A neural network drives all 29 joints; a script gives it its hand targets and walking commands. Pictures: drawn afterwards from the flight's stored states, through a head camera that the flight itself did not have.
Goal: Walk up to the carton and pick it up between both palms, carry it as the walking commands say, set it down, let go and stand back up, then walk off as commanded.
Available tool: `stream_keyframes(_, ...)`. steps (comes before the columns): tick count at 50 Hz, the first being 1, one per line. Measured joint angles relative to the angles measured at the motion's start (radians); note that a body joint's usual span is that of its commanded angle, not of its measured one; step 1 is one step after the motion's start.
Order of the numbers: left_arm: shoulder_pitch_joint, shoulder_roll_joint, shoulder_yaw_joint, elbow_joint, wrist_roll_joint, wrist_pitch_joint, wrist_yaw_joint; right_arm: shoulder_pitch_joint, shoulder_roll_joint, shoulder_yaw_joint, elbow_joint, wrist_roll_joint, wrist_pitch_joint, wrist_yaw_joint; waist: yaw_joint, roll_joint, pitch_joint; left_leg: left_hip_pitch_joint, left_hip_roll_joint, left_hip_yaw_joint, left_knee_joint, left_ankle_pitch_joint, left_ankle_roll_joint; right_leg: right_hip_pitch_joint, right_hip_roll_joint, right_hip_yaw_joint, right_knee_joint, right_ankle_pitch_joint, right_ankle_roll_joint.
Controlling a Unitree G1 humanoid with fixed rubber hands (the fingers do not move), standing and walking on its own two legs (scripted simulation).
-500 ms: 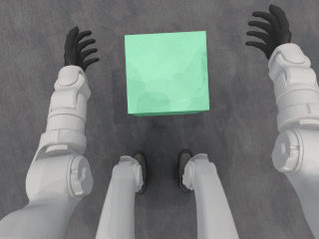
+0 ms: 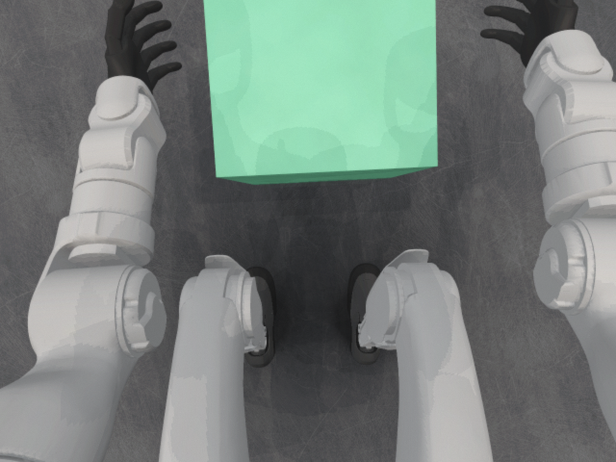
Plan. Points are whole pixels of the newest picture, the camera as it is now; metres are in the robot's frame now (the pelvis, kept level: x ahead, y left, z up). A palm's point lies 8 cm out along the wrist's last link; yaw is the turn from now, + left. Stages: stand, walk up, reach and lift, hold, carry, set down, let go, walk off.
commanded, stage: reach and lift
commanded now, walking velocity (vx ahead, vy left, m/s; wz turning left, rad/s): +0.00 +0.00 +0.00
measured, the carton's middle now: (319, 94) +0.54 -0.03 -0.32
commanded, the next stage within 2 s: none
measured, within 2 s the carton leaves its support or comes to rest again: neither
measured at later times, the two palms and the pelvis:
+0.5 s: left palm (176, 109) +0.52 +0.18 -0.26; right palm (475, 84) +0.52 -0.24 -0.26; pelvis -0.01 +0.00 -0.09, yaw +0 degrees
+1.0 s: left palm (189, 108) +0.52 +0.16 -0.26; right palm (471, 82) +0.52 -0.23 -0.25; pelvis -0.02 +0.01 -0.09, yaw +0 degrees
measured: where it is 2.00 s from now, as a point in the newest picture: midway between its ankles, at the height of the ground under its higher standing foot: (311, 332)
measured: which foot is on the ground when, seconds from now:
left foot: down 0.00-1.00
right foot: down 0.00-1.00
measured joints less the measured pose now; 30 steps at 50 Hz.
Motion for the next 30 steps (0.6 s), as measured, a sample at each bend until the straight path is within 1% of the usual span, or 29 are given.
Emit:
stream_keyframes(12, -0.063, 0.017, -0.019, 0.068, -0.034, -0.046, 0.007, -0.056, -0.003, 0.042, 0.041, 0.033, -0.034, -0.03, -0.009, 0.005, 0.108, -0.105, 0.002, 0.002, 0.18, -0.031, 0.002, -0.108, -0.007, 0.001, 0.181, -0.029, -0.008)
stream_keyframes(21, -0.125, 0.045, -0.063, 0.124, -0.089, -0.075, 0.013, -0.115, -0.031, 0.089, 0.083, 0.079, -0.058, -0.041, -0.01, 0.014, 0.24, -0.144, 0.002, 0.008, 0.29, -0.039, 0.008, -0.147, -0.015, 0.005, 0.291, -0.036, -0.008)
stream_keyframes(24, -0.158, 0.061, -0.087, 0.145, -0.11, -0.078, 0.016, -0.133, -0.039, 0.1, 0.081, 0.096, -0.064, -0.046, -0.007, 0.02, 0.281, -0.153, 0.0, 0.008, 0.319, -0.039, 0.01, -0.154, -0.019, 0.004, 0.319, -0.037, -0.008)
stream_keyframes(28, -0.184, 0.079, -0.109, 0.134, -0.151, -0.082, 0.022, -0.143, -0.045, 0.114, 0.07, 0.111, -0.067, -0.054, -0.004, 0.031, 0.313, -0.152, -0.004, 0.01, 0.348, -0.042, 0.013, -0.151, -0.025, 0.007, 0.35, -0.045, -0.008)
stream_keyframes(30, -0.186, 0.076, -0.114, 0.139, -0.159, -0.081, 0.022, -0.146, -0.045, 0.114, 0.073, 0.108, -0.067, -0.055, -0.005, 0.034, 0.316, -0.15, -0.006, 0.012, 0.357, -0.044, 0.014, -0.148, -0.027, 0.008, 0.36, -0.049, -0.007)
